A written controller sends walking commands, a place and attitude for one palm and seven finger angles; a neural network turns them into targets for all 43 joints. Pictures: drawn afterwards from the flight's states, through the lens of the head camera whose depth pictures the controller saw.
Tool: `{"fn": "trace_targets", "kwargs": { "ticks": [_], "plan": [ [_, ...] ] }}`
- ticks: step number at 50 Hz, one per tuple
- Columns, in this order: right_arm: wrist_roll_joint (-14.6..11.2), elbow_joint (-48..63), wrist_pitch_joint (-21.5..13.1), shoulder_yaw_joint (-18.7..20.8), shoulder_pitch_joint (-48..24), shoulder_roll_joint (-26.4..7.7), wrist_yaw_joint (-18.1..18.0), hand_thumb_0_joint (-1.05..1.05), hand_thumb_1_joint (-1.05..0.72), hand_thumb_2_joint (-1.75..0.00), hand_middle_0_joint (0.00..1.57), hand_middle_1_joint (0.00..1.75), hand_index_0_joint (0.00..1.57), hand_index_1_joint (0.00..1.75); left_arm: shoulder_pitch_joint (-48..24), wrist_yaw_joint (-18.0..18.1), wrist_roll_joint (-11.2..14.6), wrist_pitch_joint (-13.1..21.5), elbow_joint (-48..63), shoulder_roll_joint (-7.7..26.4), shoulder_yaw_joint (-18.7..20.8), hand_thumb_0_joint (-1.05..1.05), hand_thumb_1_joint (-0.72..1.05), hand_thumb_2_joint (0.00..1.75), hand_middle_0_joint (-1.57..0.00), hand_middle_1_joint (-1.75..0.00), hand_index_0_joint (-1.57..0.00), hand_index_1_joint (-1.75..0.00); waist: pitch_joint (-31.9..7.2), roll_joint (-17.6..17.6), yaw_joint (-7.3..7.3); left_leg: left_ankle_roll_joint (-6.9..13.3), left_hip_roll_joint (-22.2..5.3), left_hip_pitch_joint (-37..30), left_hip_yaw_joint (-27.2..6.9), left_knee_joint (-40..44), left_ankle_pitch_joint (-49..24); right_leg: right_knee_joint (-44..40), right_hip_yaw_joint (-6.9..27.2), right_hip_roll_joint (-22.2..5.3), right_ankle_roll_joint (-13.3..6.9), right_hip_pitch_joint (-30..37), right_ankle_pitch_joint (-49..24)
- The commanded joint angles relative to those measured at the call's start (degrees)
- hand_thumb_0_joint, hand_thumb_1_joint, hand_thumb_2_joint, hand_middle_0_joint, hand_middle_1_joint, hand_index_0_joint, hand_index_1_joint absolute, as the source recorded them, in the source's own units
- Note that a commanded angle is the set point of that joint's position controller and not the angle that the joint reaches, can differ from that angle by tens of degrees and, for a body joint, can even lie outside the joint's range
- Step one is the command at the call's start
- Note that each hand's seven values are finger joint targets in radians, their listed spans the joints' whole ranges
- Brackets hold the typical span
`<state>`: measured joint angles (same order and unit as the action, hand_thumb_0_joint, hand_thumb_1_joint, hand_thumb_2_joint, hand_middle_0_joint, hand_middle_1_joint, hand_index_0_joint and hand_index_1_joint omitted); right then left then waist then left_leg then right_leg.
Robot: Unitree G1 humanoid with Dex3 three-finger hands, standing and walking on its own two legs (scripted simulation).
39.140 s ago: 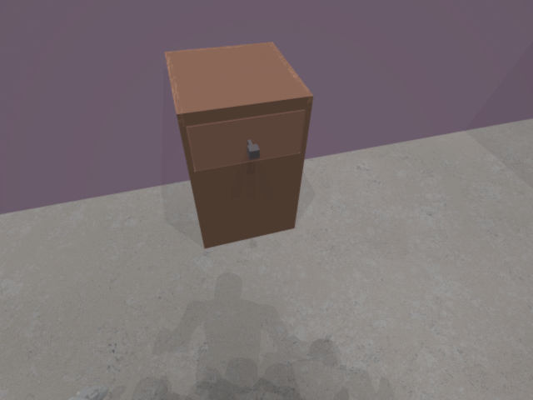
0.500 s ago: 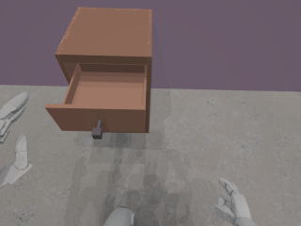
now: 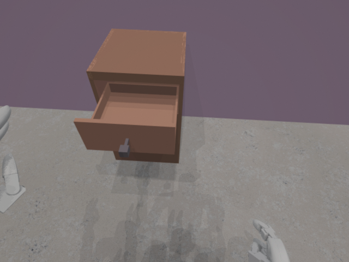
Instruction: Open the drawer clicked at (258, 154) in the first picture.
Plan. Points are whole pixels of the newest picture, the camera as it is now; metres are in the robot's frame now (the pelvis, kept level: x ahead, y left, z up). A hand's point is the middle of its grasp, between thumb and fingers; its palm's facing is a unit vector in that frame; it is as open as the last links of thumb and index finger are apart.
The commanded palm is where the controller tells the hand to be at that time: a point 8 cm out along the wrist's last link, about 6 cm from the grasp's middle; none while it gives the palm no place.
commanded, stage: stop stepping back and stand still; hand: left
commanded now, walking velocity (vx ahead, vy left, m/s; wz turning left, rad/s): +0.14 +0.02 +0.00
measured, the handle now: (125, 147) +0.56 +0.22 -0.20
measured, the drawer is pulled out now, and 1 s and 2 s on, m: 0.26 0.26 0.26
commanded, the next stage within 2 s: let the arm hang, fingers relaxed in 0.14 s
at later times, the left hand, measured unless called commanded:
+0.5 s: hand out of the picture +0.10 +0.17 -0.15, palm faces -0.01 -0.99 -0.17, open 7.4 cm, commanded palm none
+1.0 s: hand out of the picture -0.04 +0.17 -0.16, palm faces +0.02 -0.98 -0.21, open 7.3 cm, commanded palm none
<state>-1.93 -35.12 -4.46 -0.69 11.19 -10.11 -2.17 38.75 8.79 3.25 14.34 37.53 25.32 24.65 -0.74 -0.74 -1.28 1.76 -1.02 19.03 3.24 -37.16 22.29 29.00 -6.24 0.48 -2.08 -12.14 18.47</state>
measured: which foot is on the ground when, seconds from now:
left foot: down 0.00-1.00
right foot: down 0.00-1.00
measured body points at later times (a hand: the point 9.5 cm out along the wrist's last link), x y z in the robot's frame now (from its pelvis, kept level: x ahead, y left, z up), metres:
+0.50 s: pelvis +0.00 +0.00 +0.00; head +0.02 +0.01 +0.45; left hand +0.10 +0.22 -0.14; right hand +0.09 -0.24 -0.13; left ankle +0.01 +0.10 -0.73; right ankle -0.03 -0.10 -0.73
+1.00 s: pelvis -0.01 +0.00 +0.01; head +0.01 -0.01 +0.46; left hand -0.04 +0.22 -0.14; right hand -0.02 -0.21 -0.16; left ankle +0.01 +0.10 -0.73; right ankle -0.03 -0.10 -0.73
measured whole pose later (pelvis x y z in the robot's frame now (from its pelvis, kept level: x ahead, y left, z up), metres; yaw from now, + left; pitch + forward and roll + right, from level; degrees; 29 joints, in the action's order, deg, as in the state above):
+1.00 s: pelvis -0.01 +0.00 +0.01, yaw +0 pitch -2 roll +0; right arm 0.7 -63.1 1.0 -0.8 16.7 -7.9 -1.7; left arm 18.3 2.1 -0.3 -0.2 -64.3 8.0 -0.9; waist 4.4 -1.7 -0.4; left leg 1.7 0.1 9.8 3.8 -23.0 11.3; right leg 21.9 -4.6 0.5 -1.8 -5.7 14.4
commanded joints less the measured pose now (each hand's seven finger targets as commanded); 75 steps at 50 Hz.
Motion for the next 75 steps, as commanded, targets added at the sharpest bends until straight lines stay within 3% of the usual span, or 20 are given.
{"fn": "trace_targets", "kwargs": {
  "ticks": [1,3,4,5,7,9,11,12,13,15,18,20,23,25,29,32,33,42,60,75],
  "plan": [
    [0.23,8.40,-2.21,2.63,-3.76,-7.85,-1.58,0.00,-0.90,-0.90,0.20,0.30,0.20,0.30,-2.56,0.82,-0.16,-0.68,2.17,2.85,0.89,0.00,0.90,0.90,-0.20,-0.30,-0.20,-0.30,1.80,5.00,-1.47,1.07,-1.88,-4.66,-1.88,12.05,-2.92,-8.29,9.97,-10.20,-2.60,-6.02,4.84],
    [0.77,9.61,-2.51,2.89,-5.08,-9.22,-2.55,0.00,-0.90,-0.90,0.20,0.30,0.20,0.30,-5.21,1.10,-0.83,-0.56,6.25,3.62,-0.23,0.00,0.90,0.90,-0.20,-0.30,-0.20,-0.30,1.36,-5.30,-0.90,4.30,-10.20,-7.23,-15.49,19.40,-4.85,2.38,4.91,-3.70,1.14,-8.06,1.76],
    [0.75,9.93,-2.64,2.67,-5.62,-8.92,-2.54,0.00,-0.90,-0.90,0.20,0.30,0.20,0.30,-6.48,1.11,-1.39,-0.67,8.15,3.97,-0.64,0.00,0.90,0.90,-0.20,-0.30,-0.20,-0.30,0.45,-8.77,-0.47,5.85,-13.51,-6.10,-19.10,21.66,-1.20,6.46,3.83,-2.80,2.05,-8.36,5.82],
    [0.88,9.87,-3.06,2.26,-5.73,-8.29,-2.51,0.00,-0.90,-0.90,0.20,0.30,0.20,0.30,-8.39,1.12,-2.03,-0.69,10.12,4.54,-0.69,0.00,0.90,0.90,-0.20,-0.30,-0.20,-0.30,0.60,-9.03,-0.52,6.33,-14.02,-2.05,-19.37,24.17,5.40,9.51,3.86,-2.65,2.04,-6.28,8.47],
    [1.59,9.39,-4.39,1.56,-5.32,-7.67,-2.61,0.00,-0.90,-0.90,0.20,0.30,0.20,0.30,-8.86,1.59,-2.67,-0.95,13.19,6.16,0.53,0.00,0.90,0.90,-0.20,-0.30,-0.20,-0.30,2.33,-8.35,0.32,6.37,-13.04,0.80,-16.80,23.22,2.03,6.35,3.88,-3.17,1.80,-3.58,5.37],
    [1.31,9.06,-5.64,1.24,-4.88,-7.95,-2.42,0.00,-0.90,-0.90,0.20,0.30,0.20,0.30,-6.98,2.00,-2.19,-0.89,16.74,7.94,1.72,0.00,0.90,0.90,-0.20,-0.30,-0.20,-0.30,-0.77,-5.65,1.02,4.59,-9.92,-2.33,-11.69,16.26,-13.94,-2.37,4.52,-3.17,2.02,0.53,-3.88],
    [0.94,8.81,-6.17,1.29,-5.00,-7.77,-1.92,0.00,-0.90,-0.90,0.20,0.30,0.20,0.30,-3.72,2.00,-1.32,-0.54,16.13,7.75,2.77,0.00,0.90,0.90,-0.20,-0.30,-0.20,-0.30,-4.19,-4.17,0.93,2.14,-6.51,-2.23,-7.88,12.59,-18.27,-4.16,7.03,-4.65,1.14,5.73,-14.81],
    [2.07,-5.61,-5.66,5.66,-3.90,-13.31,2.61,0.00,-0.90,-0.90,0.20,0.30,0.20,0.30,-9.08,-5.97,-7.04,-10.02,-41.36,-6.50,-19.26,0.00,0.90,0.90,-0.20,-0.30,-0.20,-0.30,-1.63,2.22,-0.87,0.45,-3.89,-0.06,-4.30,0.82,-19.07,2.86,6.00,-9.39,0.26,-2.28,-24.08],
    [2.05,-5.24,-2.55,5.00,2.60,-8.16,2.53,0.00,-0.90,-0.90,0.20,0.30,0.20,0.30,-6.92,-7.00,-6.10,-14.17,-43.79,-9.59,-19.44,0.00,0.90,0.90,-0.20,-0.30,-0.20,-0.30,-6.90,4.99,-0.57,-0.43,-3.10,-5.28,-3.37,0.10,-20.42,0.84,9.29,-10.02,-0.76,-1.60,-30.58],
    [2.19,-4.59,-0.34,3.93,4.18,-8.01,2.60,0.00,-0.90,-0.90,0.20,0.30,0.20,0.30,-9.95,-7.64,-5.54,-14.40,-45.21,-8.22,-19.60,0.00,0.90,0.90,-0.20,-0.30,-0.20,-0.30,-7.68,4.20,-0.23,-0.33,-3.03,-4.89,-4.59,1.05,-18.02,1.74,7.66,-9.83,-1.08,-2.46,-23.64],
    [2.97,-4.09,1.67,3.07,3.00,-8.33,2.49,0.00,-0.90,-0.90,0.20,0.30,0.20,0.30,-16.64,-7.71,-5.32,-14.45,-53.87,-6.96,-20.35,0.00,0.90,0.90,-0.20,-0.30,-0.20,-0.30,-4.47,11.68,0.44,0.89,-3.47,-2.53,-7.66,2.70,-23.24,1.69,7.10,-8.35,-1.12,0.11,-24.50],
    [3.31,-5.14,2.75,2.56,1.94,-8.79,1.99,0.00,-0.90,-0.90,0.20,0.30,0.20,0.30,-19.58,-7.49,-4.96,-15.00,-60.52,-6.70,-20.90,0.00,0.90,0.90,-0.20,-0.30,-0.20,-0.30,-1.11,8.97,0.93,0.99,-3.63,-2.60,-8.86,5.47,-27.44,0.94,7.39,-7.74,-1.15,1.08,-25.32],
    [3.46,-8.22,3.69,1.67,1.49,-8.30,1.39,0.00,-0.90,-0.90,0.20,0.30,0.20,0.30,-21.43,-7.22,-4.50,-15.58,-70.42,-6.62,-21.50,0.00,0.90,0.90,-0.20,-0.30,-0.20,-0.30,3.29,-2.00,1.68,1.50,-4.34,-3.06,-10.18,11.00,-28.60,-1.66,6.96,-5.55,-0.51,1.79,-16.15],
    [3.34,-10.93,3.92,1.19,2.07,-7.68,1.11,0.00,-0.90,-0.90,0.20,0.30,0.20,0.30,-20.53,-7.22,-4.17,-15.42,-76.70,-6.64,-22.01,0.00,0.90,0.90,-0.20,-0.30,-0.20,-0.30,3.04,-6.71,1.83,1.34,-4.34,-4.23,-9.05,12.89,-25.94,-3.87,7.27,-5.23,-0.37,3.72,-12.21],
    [3.23,-14.52,4.12,1.29,4.75,-5.82,0.45,0.00,-0.90,-0.90,0.20,0.30,0.20,0.30,-18.79,-7.14,-4.07,-14.81,-84.75,-9.04,-21.66,0.00,0.90,0.90,-0.20,-0.30,-0.20,-0.30,-1.53,-8.94,1.51,1.29,-4.31,-8.82,-8.02,14.22,-20.38,-7.25,7.15,-5.58,-0.74,6.04,-10.84],
    [2.84,-17.24,4.40,1.17,6.27,-5.31,0.40,0.00,-0.90,-0.90,0.20,0.30,0.20,0.30,-19.01,-7.29,-3.78,-14.56,-89.07,-8.79,-22.51,0.00,0.90,0.90,-0.20,-0.30,-0.20,-0.30,-1.01,-5.40,1.19,1.20,-4.39,-9.34,-7.74,15.25,-16.84,-8.99,7.23,-5.75,-0.84,5.91,-10.16],
    [2.74,-17.87,4.47,1.31,7.03,-5.31,0.30,0.00,-0.90,-0.90,0.20,0.30,0.20,0.30,-19.20,-7.25,-3.77,-14.43,-90.37,-8.98,-22.65,0.00,0.90,0.90,-0.20,-0.30,-0.20,-0.30,-0.37,-1.00,1.01,1.38,-4.78,-10.03,-8.01,15.22,-18.28,-9.26,6.94,-5.59,-0.81,5.41,-11.45],
    [2.49,-24.38,4.69,0.87,9.96,-3.92,0.01,0.00,-0.90,-0.90,0.20,0.30,0.20,0.30,-17.19,-6.69,-3.50,-14.24,-98.39,-10.59,-24.07,0.00,0.90,0.90,-0.20,-0.30,-0.20,-0.30,5.93,3.05,0.77,1.39,-4.69,-10.22,-6.90,17.50,-16.47,-11.89,7.67,-6.09,-0.76,2.37,-8.80],
    [2.72,-28.52,4.43,0.74,11.60,-0.91,-0.33,0.00,-0.90,-0.90,0.20,0.30,0.20,0.30,-15.78,-6.26,-3.52,-13.71,-102.43,-13.31,-24.12,0.00,0.90,0.90,-0.20,-0.30,-0.20,-0.30,7.61,-0.73,0.92,0.84,-4.36,-9.54,-5.44,18.38,-15.05,-12.25,8.31,-5.90,-0.99,1.21,-7.58],
    [2.66,-29.29,4.42,1.04,12.11,-0.06,-0.53,0.00,-0.90,-0.90,0.20,0.30,0.20,0.30,-14.85,-6.05,-3.45,-13.37,-102.82,-14.23,-23.92,0.00,0.90,0.90,-0.20,-0.30,-0.20,-0.30,7.27,1.31,0.83,0.83,-4.48,-10.61,-4.90,17.66,-16.98,-12.29,8.53,-5.90,-1.11,1.57,-10.87]
  ]
}}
